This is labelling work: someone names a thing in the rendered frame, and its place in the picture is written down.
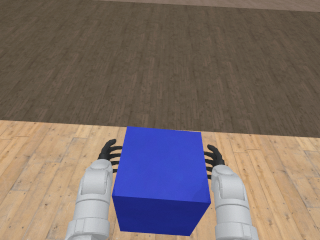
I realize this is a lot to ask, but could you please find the robot right hand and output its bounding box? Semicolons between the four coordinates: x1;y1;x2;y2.
204;144;225;180

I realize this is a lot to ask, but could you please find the robot left hand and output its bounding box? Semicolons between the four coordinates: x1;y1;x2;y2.
97;139;123;173

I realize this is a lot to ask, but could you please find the right robot forearm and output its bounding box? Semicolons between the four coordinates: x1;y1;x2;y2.
211;164;259;240

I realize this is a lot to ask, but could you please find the carton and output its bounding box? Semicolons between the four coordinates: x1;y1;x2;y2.
111;126;211;236

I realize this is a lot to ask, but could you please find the left robot forearm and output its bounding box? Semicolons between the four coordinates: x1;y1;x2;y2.
64;159;113;240

